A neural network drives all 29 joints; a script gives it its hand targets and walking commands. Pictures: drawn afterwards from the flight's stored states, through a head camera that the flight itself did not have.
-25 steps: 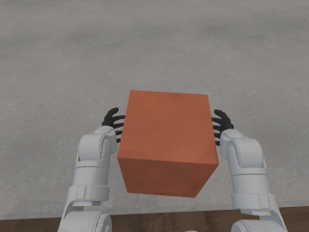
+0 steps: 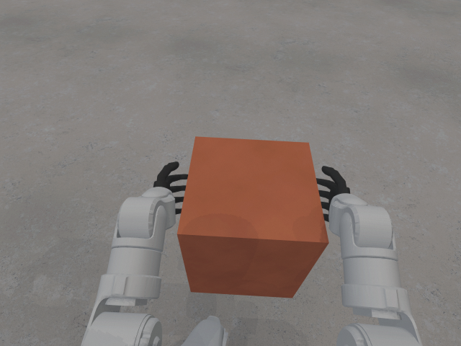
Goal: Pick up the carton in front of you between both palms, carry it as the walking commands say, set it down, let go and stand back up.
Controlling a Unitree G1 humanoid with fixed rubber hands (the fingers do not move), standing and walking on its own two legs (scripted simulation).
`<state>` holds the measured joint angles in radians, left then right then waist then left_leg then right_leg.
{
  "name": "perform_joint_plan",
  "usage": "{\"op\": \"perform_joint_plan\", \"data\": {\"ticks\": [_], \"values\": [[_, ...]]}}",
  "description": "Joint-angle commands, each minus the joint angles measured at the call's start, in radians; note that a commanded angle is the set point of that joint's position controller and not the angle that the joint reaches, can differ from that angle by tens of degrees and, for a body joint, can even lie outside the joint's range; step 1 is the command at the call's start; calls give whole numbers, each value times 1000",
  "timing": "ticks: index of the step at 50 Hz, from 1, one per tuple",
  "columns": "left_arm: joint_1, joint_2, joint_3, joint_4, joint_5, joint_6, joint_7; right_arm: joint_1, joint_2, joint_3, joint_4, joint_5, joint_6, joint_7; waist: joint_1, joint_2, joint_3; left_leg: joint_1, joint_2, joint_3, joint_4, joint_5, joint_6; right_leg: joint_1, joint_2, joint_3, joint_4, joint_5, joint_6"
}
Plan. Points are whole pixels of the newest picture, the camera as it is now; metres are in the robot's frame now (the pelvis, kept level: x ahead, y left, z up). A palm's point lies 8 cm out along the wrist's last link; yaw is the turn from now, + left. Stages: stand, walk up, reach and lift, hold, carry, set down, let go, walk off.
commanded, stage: carry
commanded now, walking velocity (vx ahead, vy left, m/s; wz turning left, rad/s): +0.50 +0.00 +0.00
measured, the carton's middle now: (246, 221) +0.35 +0.07 +0.01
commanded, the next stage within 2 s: none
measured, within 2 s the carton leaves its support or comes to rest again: neither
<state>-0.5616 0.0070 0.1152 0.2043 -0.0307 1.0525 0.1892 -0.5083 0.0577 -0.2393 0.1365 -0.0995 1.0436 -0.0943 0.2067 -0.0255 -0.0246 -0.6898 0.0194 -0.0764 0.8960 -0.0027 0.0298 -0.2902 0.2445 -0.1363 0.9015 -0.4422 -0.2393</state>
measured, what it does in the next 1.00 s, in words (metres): goes down: left foot 0.16 m lower, then right foot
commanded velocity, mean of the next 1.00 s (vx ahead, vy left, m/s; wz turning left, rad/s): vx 0.50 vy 0.00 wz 0.00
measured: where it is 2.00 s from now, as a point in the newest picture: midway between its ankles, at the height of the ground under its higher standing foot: (308, 178)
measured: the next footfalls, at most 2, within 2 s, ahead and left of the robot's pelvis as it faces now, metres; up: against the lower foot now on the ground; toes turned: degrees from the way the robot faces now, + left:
left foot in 0.12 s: +0.25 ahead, +0.06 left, -0.16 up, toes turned -2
right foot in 0.40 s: +0.57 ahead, -0.15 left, -0.16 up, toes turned -1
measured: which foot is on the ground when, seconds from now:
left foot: up 0.00-0.10, down 0.12-0.40, up 0.42-0.78, down 0.80-1.00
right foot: down 0.00-0.10, up 0.12-0.38, down 0.40-0.80, up 0.82-1.00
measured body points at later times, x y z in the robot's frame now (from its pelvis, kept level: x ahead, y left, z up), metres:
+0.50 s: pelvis +0.44 -0.07 -0.13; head +0.52 -0.07 +0.32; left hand +0.81 +0.05 -0.10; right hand +0.80 -0.25 -0.08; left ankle +0.31 +0.06 -0.74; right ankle +0.53 -0.15 -0.83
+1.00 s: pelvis +0.77 -0.09 -0.08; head +0.71 -0.09 +0.36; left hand +1.05 +0.04 +0.00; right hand +1.02 -0.26 -0.01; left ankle +0.75 +0.02 -0.83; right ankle +0.78 -0.20 -0.77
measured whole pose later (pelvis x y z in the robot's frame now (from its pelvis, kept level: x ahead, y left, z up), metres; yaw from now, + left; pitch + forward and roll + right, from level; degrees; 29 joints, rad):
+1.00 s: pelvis +0.77 -0.09 -0.08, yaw -2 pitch +3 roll +1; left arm -0.13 -0.13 0.11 -0.19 0.12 1.16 0.09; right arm -0.07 0.13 -0.08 -0.25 -0.10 1.16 -0.11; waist -0.06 0.00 -0.22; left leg -0.14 0.02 0.17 0.27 -0.18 0.02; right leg -0.51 -0.06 -0.07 0.92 -0.32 0.01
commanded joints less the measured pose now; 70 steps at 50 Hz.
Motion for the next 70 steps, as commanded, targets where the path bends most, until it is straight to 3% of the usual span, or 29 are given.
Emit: {"op": "perform_joint_plan", "data": {"ticks": [1,2,4,6,8,11,14,16,17,18,19,21,23,28,30,31,37,39,40,42,47,54,57,58,60,61,63,68,70], "values": [[-808,-1196,-677,-141,-507,-41,-330,-535,845,506,-12,221,-38,161,-142,29,-336,564,-56,180,-371,432,-14,-159,-239,251,49,487,175],[-819,-1222,-698,-160,-555,-54,-341,-574,833,537,-91,252,-62,165,-184,9,-364,588,-65,174,-433,469,18,-70,-216,152,152,553,168],[-689,-1219,-612,-11,-464,-39,-339,-643,847,579,-67,259,-46,159,-202,170,-303,816,54,32,-573,606,108,-291,-152,137,414,-57,209],[-653,-1135,-525,70,-409,-34,-332,-625,868,629,-39,290,-34,152,-319,184,-380,1268,280,-259,-299,1025,263,-779,-118,133,761,-340,272],[-475,-1164,-482,155,-348,-18,-321,-680,888,680,-98,348,-25,149,-381,26,-492,1261,318,-537,-258,689,275,-897,-181,198,597,-174,221],[-564,-964,-289,-117,-262,-45,-246,-928,1051,874,-332,644,-8,177,-281,-20,-560,1144,242,-275,-227,875,234,-827,-231,144,444,17,169],[-522,-836,-284,-198,-125,-54,-205,-811,1043,858,-285,652,-22,169,-362,-65,-591,887,200,-319,-210,586,274,-528,-280,215,-5,140,188],[-505,-816,-312,-214,-99,-71,-208,-777,1094,905,-246,699,-45,187,-293,19,-562,628,75,-101,-157,669,155,-95,-225,110,-371,349,192],[-494,-845,-342,-256,-71,-93,-211,-811,1137,905,-235,712,-64,204,-247,-22,-598,388,55,18,-58,537,67,249,-206,47,-386,619,153],[-530,-837,-312,-259,-68,-113,-210,-856,1120,911,-233,705,-76,213,-155,-139,-633,82,-13,47,164,-3,-11,591,-386,269,-370,1019,59],[-446,-837,-329,-194,-76,-111,-203,-835,1120,890,-216,695,-77,224,-165,-360,-812,-69,-103,81,441,-594,-81,818,-607,610,-289,1258,-86],[-426,-944,-506,-223,-153,-114,-231,-815,1041,859,-232,636,-82,219,-185,-101,-745,-141,-62,7,541,-568,-39,738,-631,697,-317,945,-131],[-487,-997,-585,-283,-192,-96,-242,-546,1103,803,-53,545,-66,234,-165,108,-599,-142,-8,11,434,-472,-39,586,-581,652,-446,678,-43],[-521,-1152,-726,-477,-344,-70,-282,-348,1059,724,-149,420,-61,209,-171,5,-589,2,14,90,-80,-407,-57,580,-524,491,-459,1007,26],[-501,-1178,-740,-450,-375,-36,-314,-257,1063,719,-145,337,-56,184,-156,-22,-509,57,-26,156,-254,-229,-56,556,-449,348,-473,1183,130],[-475,-1151,-752,-473,-395,-32,-332,-252,1078,734,-173,331,-50,182,-176,-146,-515,116,-48,200,-264,-150,-47,513,-427,284,-469,1226,162],[-233,-1095,-743,-363,-345,8,-385,-179,944,771,-299,237,-29,172,-196,-55,-457,684,-24,231,-555,170,-2,175,-369,89,-383,897,197],[-208,-1024,-711,-413,-331,31,-383,-95,927,792,-298,259,-5,193,-229,129,-506,1065,243,-79,-514,340,131,-207,-313,67,-37,474,257],[-135,-1008,-731,-373,-298,63,-384,-51,928,796,-304,240,21,195,-249,282,-504,1148,440,-285,-486,618,232,-415,-222,71,228,-106,276],[-14,-995,-658,-358,-242,86,-374,9,959,836,-289,301,74,219,-233,38,-393,1008,407,-272,-579,280,235,-528,-281,150,368,-69,238],[-59,-1069,-651,-501,-228,103,-362,-243,1050,911,-560,491,111,272,-229,26,-190,569,282,-15,-820,-260,117,-314,-339,81,-38,185,251],[-25,-963,-659,-490,-168,161,-331,-106,882,868,-422,445,172,293,-222,234,-128,491,227,156,-756,-333,59,-153,-322,-40,-357,293,258],[-73,-988,-682,-555,-211,161,-342,-92,925,839,-410,415,179,291,-216,185,-177,481,174,230,-609,-274,31,-7,-310,-83,-408,351,248],[-61,-1053,-706,-562,-282,159,-353,-191,966,883,-544,441,164,283,-181,60,-248,433,145,267,-442,-180,3,184,-307,-73,-415,266,240],[20,-1018,-679,-490,-257,160,-365,-147,940,831,-488,417,179,266,-180,-405,-323,138,-27,247,45,-453,-74,377,-666,612,-744,-110,156],[14,-1029,-703,-514,-276,150,-363,-53,954,863,-443,409,172,267,-185,-332,-368,30,-11,153,208,-497,-46,447,-678,640,-756,-55,71],[-20,-1056,-697,-508,-266,136,-372,-77,1000,859,-432,386,161,262,-191,-121,-358,23,80,109,294,-403,-29,386,-631,497,-714,196,133],[-41,-1127,-736,-617,-333,104,-390,-103,1056,877,-532,385,105,228,-197,-90,-449,40,84,124,142,-219,-19,425,-559,241,-669,491,196],[15,-1070,-712,-576,-313,110,-382,-24,1049,889,-473,370,108,224,-192,-139,-393,9,87,138,35,-202,-18,415,-563,188,-732,418,133]]}}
